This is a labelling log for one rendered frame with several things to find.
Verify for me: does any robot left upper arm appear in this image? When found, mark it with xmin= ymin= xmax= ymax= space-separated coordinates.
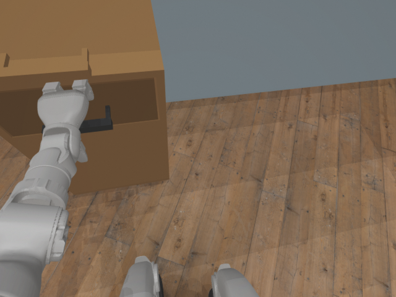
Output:
xmin=0 ymin=202 xmax=69 ymax=297

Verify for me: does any drawer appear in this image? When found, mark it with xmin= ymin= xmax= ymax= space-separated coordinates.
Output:
xmin=0 ymin=78 xmax=158 ymax=137

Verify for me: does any robot left hand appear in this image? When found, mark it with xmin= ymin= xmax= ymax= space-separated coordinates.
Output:
xmin=37 ymin=79 xmax=94 ymax=163

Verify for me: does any handle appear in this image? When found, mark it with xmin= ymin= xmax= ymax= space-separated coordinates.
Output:
xmin=41 ymin=105 xmax=113 ymax=134
xmin=0 ymin=61 xmax=92 ymax=87

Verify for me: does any robot right shin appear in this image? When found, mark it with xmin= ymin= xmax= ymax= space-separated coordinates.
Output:
xmin=217 ymin=264 xmax=231 ymax=272

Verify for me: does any cabinet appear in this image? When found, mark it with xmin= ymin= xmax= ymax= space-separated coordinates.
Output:
xmin=0 ymin=0 xmax=170 ymax=195

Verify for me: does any left robot thigh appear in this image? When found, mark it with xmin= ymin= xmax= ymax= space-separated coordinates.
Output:
xmin=119 ymin=261 xmax=160 ymax=297

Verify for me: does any left robot forearm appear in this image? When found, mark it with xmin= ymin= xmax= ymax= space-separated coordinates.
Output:
xmin=0 ymin=123 xmax=80 ymax=217

